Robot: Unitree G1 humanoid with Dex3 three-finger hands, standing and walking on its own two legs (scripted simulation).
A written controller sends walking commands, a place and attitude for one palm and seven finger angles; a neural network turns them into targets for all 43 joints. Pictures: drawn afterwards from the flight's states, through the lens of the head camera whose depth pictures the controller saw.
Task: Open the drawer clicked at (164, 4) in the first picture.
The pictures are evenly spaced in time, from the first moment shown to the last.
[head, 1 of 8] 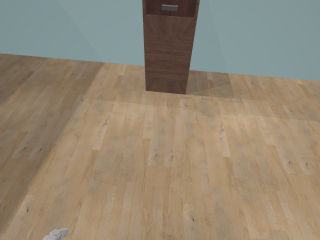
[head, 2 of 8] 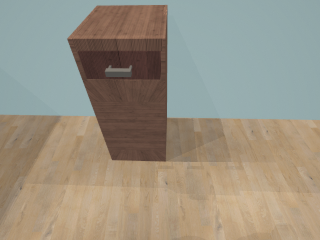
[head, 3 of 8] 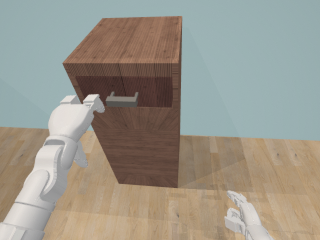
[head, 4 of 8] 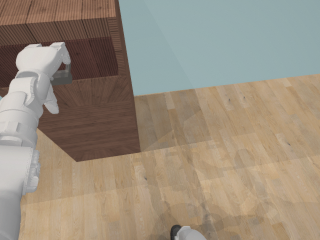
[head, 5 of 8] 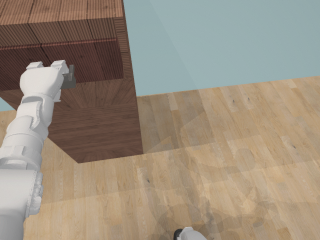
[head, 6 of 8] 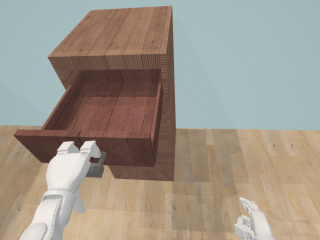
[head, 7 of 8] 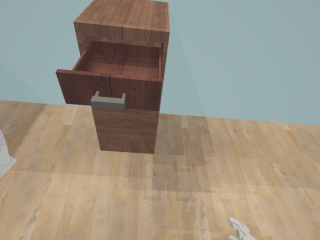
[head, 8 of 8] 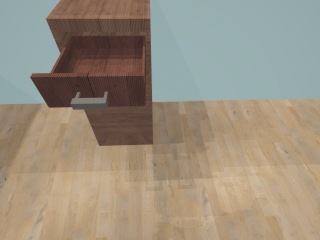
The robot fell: no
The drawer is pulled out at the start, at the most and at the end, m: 0.00 0.30 0.29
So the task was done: yes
